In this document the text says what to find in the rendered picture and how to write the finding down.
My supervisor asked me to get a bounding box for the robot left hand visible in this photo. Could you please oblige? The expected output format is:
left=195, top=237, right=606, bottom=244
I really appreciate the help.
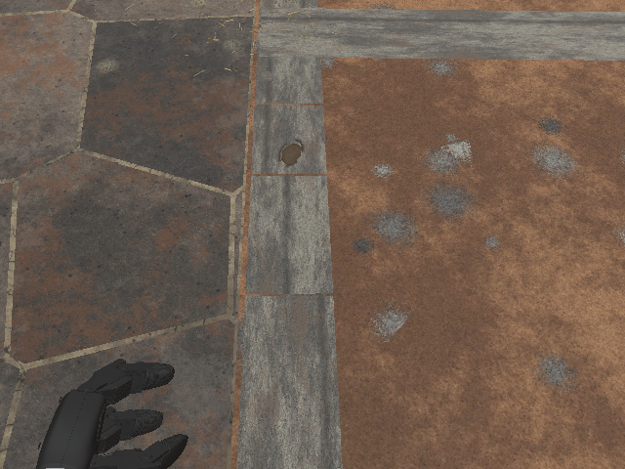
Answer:
left=36, top=359, right=188, bottom=469

